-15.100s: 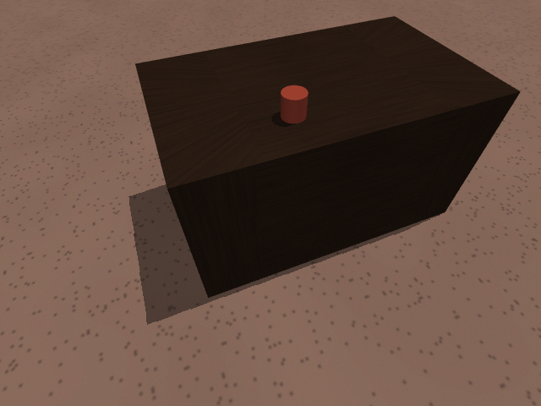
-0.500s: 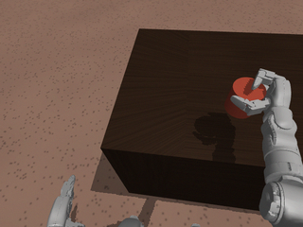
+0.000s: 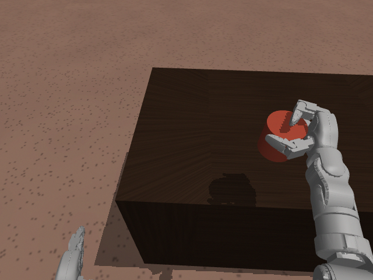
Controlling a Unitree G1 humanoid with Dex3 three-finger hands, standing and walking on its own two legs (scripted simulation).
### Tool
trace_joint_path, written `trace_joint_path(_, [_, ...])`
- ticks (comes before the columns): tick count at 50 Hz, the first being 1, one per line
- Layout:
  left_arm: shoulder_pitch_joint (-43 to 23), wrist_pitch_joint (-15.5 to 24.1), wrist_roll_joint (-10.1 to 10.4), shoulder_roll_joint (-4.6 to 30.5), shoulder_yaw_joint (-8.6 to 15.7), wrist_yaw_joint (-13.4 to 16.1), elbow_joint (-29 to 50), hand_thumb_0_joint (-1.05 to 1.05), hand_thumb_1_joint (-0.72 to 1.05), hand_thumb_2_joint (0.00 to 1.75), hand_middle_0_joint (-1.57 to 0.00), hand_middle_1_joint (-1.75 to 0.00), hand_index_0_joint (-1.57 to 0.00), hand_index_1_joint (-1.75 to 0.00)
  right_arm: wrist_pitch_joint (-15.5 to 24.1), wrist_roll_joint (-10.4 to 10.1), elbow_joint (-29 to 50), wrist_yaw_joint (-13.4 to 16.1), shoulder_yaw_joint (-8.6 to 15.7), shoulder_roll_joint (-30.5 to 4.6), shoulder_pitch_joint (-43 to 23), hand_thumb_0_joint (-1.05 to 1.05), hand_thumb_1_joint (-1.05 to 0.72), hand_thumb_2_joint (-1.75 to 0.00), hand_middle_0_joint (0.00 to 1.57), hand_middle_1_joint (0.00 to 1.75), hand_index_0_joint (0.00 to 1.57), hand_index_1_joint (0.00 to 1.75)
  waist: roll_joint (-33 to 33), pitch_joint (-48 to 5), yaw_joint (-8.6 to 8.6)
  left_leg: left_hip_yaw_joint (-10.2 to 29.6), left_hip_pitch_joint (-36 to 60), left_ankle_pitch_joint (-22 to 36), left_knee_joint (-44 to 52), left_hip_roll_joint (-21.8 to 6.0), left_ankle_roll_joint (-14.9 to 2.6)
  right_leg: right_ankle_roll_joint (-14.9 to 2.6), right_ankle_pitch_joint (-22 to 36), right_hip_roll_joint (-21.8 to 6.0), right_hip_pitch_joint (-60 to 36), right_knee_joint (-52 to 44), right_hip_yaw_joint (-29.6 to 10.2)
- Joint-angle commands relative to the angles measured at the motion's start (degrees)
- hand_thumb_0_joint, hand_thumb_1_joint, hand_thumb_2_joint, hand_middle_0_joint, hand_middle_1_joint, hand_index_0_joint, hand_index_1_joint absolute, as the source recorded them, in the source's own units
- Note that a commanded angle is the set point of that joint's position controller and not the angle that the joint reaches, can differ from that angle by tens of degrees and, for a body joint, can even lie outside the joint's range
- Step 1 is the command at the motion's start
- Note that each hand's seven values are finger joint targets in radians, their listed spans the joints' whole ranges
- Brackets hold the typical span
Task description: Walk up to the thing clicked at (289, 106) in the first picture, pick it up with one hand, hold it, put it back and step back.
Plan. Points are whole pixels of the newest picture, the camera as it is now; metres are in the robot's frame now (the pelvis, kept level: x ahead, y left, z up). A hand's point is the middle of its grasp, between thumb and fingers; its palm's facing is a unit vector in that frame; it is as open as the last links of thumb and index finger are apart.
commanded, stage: lift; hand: right
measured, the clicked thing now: (280, 136) +0.40 -0.18 +0.12
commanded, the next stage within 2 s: hold in 0.64 s
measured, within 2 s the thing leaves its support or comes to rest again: neither
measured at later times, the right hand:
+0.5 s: hand (296, 133) +0.35 -0.17 +0.18, palm faces +0.14 +0.99 +0.00, open 7.0 cm
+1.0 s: hand (305, 128) +0.34 -0.18 +0.20, palm faces +0.14 +0.99 -0.01, open 7.0 cm
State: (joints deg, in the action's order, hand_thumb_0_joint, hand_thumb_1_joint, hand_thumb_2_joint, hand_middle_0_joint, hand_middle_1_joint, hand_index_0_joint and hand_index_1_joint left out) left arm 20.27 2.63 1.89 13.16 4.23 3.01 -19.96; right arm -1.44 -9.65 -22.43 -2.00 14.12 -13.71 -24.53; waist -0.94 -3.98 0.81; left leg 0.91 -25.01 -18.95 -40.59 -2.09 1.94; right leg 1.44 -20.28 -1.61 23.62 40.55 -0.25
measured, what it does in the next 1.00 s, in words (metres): stands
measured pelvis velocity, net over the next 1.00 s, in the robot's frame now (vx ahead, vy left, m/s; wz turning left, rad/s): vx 0.00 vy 0.00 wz -0.02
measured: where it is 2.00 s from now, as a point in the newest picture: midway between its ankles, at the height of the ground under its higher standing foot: outside the picture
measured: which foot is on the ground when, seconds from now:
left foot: down 0.00-1.00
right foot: down 0.00-1.00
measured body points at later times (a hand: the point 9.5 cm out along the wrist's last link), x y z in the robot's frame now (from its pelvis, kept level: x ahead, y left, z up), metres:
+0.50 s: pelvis -0.01 +0.01 +0.01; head -0.03 +0.02 +0.46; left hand +0.15 +0.27 -0.06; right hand +0.33 -0.23 +0.18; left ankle +0.02 +0.14 -0.72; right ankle +0.01 -0.14 -0.72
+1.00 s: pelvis +0.00 +0.00 +0.02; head -0.03 +0.02 +0.46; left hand +0.16 +0.26 -0.06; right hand +0.32 -0.23 +0.21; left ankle +0.02 +0.14 -0.72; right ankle +0.01 -0.14 -0.72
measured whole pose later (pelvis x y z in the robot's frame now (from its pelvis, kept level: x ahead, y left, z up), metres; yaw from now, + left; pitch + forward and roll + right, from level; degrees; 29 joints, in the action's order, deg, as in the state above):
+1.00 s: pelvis +0.00 +0.00 +0.02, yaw -1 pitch -2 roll +0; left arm 14.0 7.1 1.8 13.2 5.9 2.7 -34.3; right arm -18.1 -11.4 -0.4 -2.3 14.1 -12.9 -15.9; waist -2.7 -2.0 -0.3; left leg -0.3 -15.1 -15.0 -31.7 -2.2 1.6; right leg 1.7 -15.9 -1.6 14.0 31.5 -1.1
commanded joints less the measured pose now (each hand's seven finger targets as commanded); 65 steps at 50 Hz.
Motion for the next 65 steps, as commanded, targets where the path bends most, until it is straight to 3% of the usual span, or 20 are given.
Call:
trace_joint_path(1, [-3.6, 3.1, -0.1, 6.3, 3.5, 0.5, 5.8, 0.0, -0.53, 0.04, -0.04, -0.05, -0.04, -0.04, 0.9, -0.4, 17.0, 0.3, 1.6, -10.5, -22.3, 0.0, -0.09, -1.29, 1.26, 1.43, 1.31, 1.43, -1.7, -12.2, 0.2, -3.1, 5.4, 10.5, 7.2, 1.8, -1.23, -1.53, 9.1, 1.3, -7.0, -7.5, 1.9])
trace_joint_path(2, [-4.3, 3.3, -0.1, 5.1, 2.5, 0.3, 5.6, 0.0, -0.53, 0.04, -0.03, -0.05, -0.04, -0.04, 0.2, -0.4, 16.8, 0.0, 0.5, -9.1, -20.6, 0.0, -0.09, -1.29, 1.26, 1.43, 1.31, 1.43, -1.8, -11.7, 0.11, -3.0, 5.6, 10.9, 7.6, 1.7, -1.17, -1.6, 9.4, 1.4, -7.0, -7.4, 2.1])
trace_joint_path(4, [-6.5, 3.9, -0.1, 8.1, 5.0, 0.3, 5.7, 0.0, -0.53, 0.04, -0.03, -0.05, -0.04, -0.04, -1.0, -0.8, 19.1, -0.1, 1.8, -10.4, -21.1, 0.0, -0.1, -1.31, 1.28, 1.45, 1.33, 1.45, -0.5, -12.3, 0.16, -3.5, 6.3, 10.3, 7.9, 2.0, -1.16, -1.54, 8.9, 1.1, -7.3, -8.2, 1.5])
trace_joint_path(6, [-6.6, 4.3, -0.1, 5.5, 2.4, 0.0, 5.5, 0.0, -0.54, 0.05, -0.03, -0.04, -0.03, -0.04, -2.2, -0.9, 19.9, -0.6, 1.0, -9.0, -19.4, 0.0, -0.11, -1.31, 1.3, 1.46, 1.34, 1.46, 0.4, -12.6, -0.15, -3.6, 6.8, 10.9, 8.4, 2.0, -1.1, -1.63, 9.8, 1.1, -8.3, -8.3, 1.5])
trace_joint_path(11, [-9.7, 5.3, -0.1, 9.0, 5.6, 1.0, 6.8, 0.0, -0.55, 0.05, -0.03, -0.04, -0.03, -0.04, -3.2, -1.9, 25.2, 0.3, 3.3, -11.1, -20.7, 0.0, -0.15, -1.31, 1.3, 1.46, 1.35, 1.46, 3.5, -15.2, 0.1, -3.6, 9.3, 10.3, 10.0, 1.8, -0.57, -2.05, 9.3, 1.5, -10.7, -9.0, 1.5])
trace_joint_path(13, [-8.6, 5.5, -0.1, 6.3, 3.3, 1.1, 4.2, 0.0, -0.55, 0.05, -0.03, -0.04, -0.03, -0.04, -3.3, -2.1, 25.2, 0.6, 2.3, -9.7, -19.0, 0.0, -0.18, -1.29, 1.3, 1.43, 1.34, 1.43, 3.5, -10.6, -0.27, -3.4, 8.2, 7.0, 11.0, 1.7, -0.63, -2.19, 6.3, 1.7, -9.1, -9.7, 1.7])
trace_joint_path(16, [-8.3, 5.7, -0.1, 6.2, 3.6, 1.1, 2.4, 0.0, -0.55, 0.05, -0.03, -0.04, -0.03, -0.04, -4.2, -1.7, 24.2, 0.5, 1.7, -8.9, -16.3, 0.0, -0.15, -1.3, 1.29, 1.44, 1.34, 1.44, 2.6, -8.0, -0.06, -3.1, 6.9, 4.8, 12.0, 1.5, -0.6, -2.13, 4.5, 1.8, -8.9, -10.6, 2.0])
trace_joint_path(18, [-7.9, 5.8, -0.3, 7.2, 4.3, 1.0, 2.1, 0.0, -0.54, 0.05, -0.03, -0.04, -0.03, -0.04, -4.8, -1.3, 27.5, 0.5, 2.2, -10.4, -18.2, 0.0, -0.15, -1.3, 1.29, 1.44, 1.34, 1.44, 0.9, -10.3, 0.05, -3.3, 7.9, 6.7, 11.8, 1.7, -0.74, -2.01, 5.6, 1.7, -10.1, -11.0, 1.8])
trace_joint_path(19, [-7.4, 5.8, -0.2, 5.5, 2.6, 0.6, 1.3, 0.0, -0.54, 0.05, -0.03, -0.04, -0.03, -0.04, -5.4, -1.3, 26.7, 0.4, 2.0, -9.8, -17.4, 0.0, -0.15, -1.29, 1.29, 1.44, 1.33, 1.44, -0.1, -9.5, 0.03, -3.5, 7.8, 7.5, 11.6, 1.8, -0.87, -1.82, 6.2, 1.5, -10.1, -11.2, 1.6])
trace_joint_path(22, [-9.2, 6.2, -0.1, 7.5, 5.0, 0.7, 0.9, 0.0, -0.55, 0.05, -0.03, -0.04, -0.03, -0.04, -6.3, -1.9, 27.0, 0.3, 2.1, -8.9, -16.1, 0.0, -0.16, -1.3, 1.29, 1.44, 1.33, 1.44, 0.9, -9.9, -0.05, -3.7, 9.1, 9.2, 11.8, 1.9, -0.88, -1.84, 8.0, 1.4, -10.6, -11.6, 1.3])
trace_joint_path(27, [-11.2, 7.0, -0.2, 5.9, 3.1, 0.5, 1.1, 0.0, -0.55, 0.05, -0.04, -0.04, -0.03, -0.05, -7.8, -1.8, 29.3, 0.2, 0.9, -7.3, -15.2, 0.0, -0.17, -1.31, 1.29, 1.44, 1.33, 1.44, 1.1, -10.0, -0.29, -4.0, 10.0, 9.0, 12.7, 2.0, -0.87, -1.72, 8.2, 1.6, -11.5, -12.0, 1.3])
trace_joint_path(28, [-11.2, 7.1, -0.2, 7.2, 4.2, 0.8, 1.1, 0.0, -0.55, 0.05, -0.04, -0.04, -0.03, -0.04, -7.8, -2.1, 31.2, 0.5, 2.7, -9.3, -16.0, 0.0, -0.17, -1.3, 1.29, 1.44, 1.33, 1.44, 2.6, -11.0, -0.31, -3.8, 10.5, 9.6, 12.9, 1.9, -0.77, -1.93, 8.7, 1.5, -12.3, -11.8, 1.3])
trace_joint_path(29, [-11.4, 6.9, -0.1, 5.1, 2.4, 0.7, 0.0, 0.0, -0.55, 0.06, -0.04, -0.04, -0.03, -0.05, -8.1, -1.9, 30.9, 0.4, 1.9, -8.8, -15.3, 0.0, -0.17, -1.3, 1.28, 1.44, 1.33, 1.44, 1.7, -10.5, -0.83, -3.8, 10.9, 9.2, 13.0, 1.7, -0.65, -1.9, 8.6, 1.8, -11.3, -11.9, 1.4])
trace_joint_path(31, [-11.5, 6.9, -0.2, 6.9, 4.1, 0.8, -1.9, 0.0, -0.55, 0.05, -0.03, -0.04, -0.03, -0.04, -9.0, -2.1, 30.4, 0.4, 3.1, -9.6, -13.4, 0.0, -0.17, -1.3, 1.29, 1.44, 1.34, 1.44, 1.4, -9.7, -0.93, -3.8, 10.5, 8.4, 13.5, 1.8, -0.8, -1.98, 7.7, 1.7, -11.6, -12.5, 1.3])
trace_joint_path(35, [-11.3, 6.9, -0.1, 5.6, 3.1, 0.4, -2.5, 0.0, -0.55, 0.05, -0.04, -0.05, -0.04, -0.05, -9.8, -2.1, 31.6, 0.3, 2.7, -9.0, -13.0, 0.0, -0.19, -1.32, 1.3, 1.45, 1.34, 1.45, 0.3, -9.9, -0.92, -3.9, 11.4, 10.7, 13.4, 1.8, -0.89, -1.83, 9.8, 1.8, -12.1, -12.7, 1.4])
trace_joint_path(37, [-12.1, 7.2, -0.3, 8.5, 5.5, 0.7, -0.2, 0.0, -0.54, 0.05, -0.04, -0.05, -0.04, -0.05, -10.2, -2.1, 33.3, 0.4, 3.0, -9.2, -13.7, 0.0, -0.18, -1.31, 1.29, 1.45, 1.34, 1.45, 2.9, -11.4, -0.09, -4.0, 12.2, 10.9, 13.8, 1.8, -0.74, -2.03, 10.2, 1.7, -13.3, -12.7, 1.3])
trace_joint_path(48, [-13.2, 7.8, -0.1, 5.1, 3.0, -0.1, -5.4, 0.0, -0.54, 0.05, -0.04, -0.05, -0.04, -0.05, -12.8, -2.3, 36.8, -0.5, 2.5, -8.7, -13.2, 0.0, -0.17, -1.29, 1.27, 1.42, 1.31, 1.42, -1.1, -9.1, -1.12, -4.3, 11.8, 10.4, 14.5, 2.0, -1.18, -1.59, 10.2, 1.7, -13.6, -14.2, 1.1])
trace_joint_path(53, [-13.3, 8.1, 0.0, 8.1, 5.4, -0.3, -4.8, 0.0, -0.54, 0.04, -0.04, -0.05, -0.04, -0.04, -14.5, -2.7, 37.1, -0.6, 3.7, -9.6, -11.9, 0.0, -0.2, -1.3, 1.29, 1.43, 1.33, 1.43, -0.3, -10.9, -0.96, -4.9, 13.4, 13.1, 14.1, 2.2, -1.26, -1.33, 13.4, 1.4, -14.6, -14.1, 0.5])
trace_joint_path(55, [-13.5, 7.9, 0.0, 6.6, 3.9, -0.4, -4.9, 0.0, -0.54, 0.05, -0.04, -0.05, -0.04, -0.05, -14.7, -3.0, 37.6, -0.5, 3.8, -9.5, -12.0, 0.0, -0.2, -1.3, 1.29, 1.43, 1.33, 1.43, 0.8, -9.5, -1.42, -4.8, 13.3, 12.5, 14.3, 2.1, -1.16, -1.53, 12.7, 1.5, -13.9, -14.1, 0.7])
trace_joint_path(65, [-14.3, 8.2, -0.1, 6.3, 4.1, -0.1, -4.9, 0.0, -0.54, 0.05, -0.04, -0.05, -0.04, -0.05, -15.5, -2.8, 38.6, -0.7, 3.0, -8.3, -12.6, 0.0, -0.2, -1.3, 1.28, 1.42, 1.32, 1.42, 1.1, -9.2, -0.87, -4.4, 13.5, 14.9, 14.8, 1.5, -0.87, -1.94, 14.7, 2.1, -15.2, -13.8, 1.2])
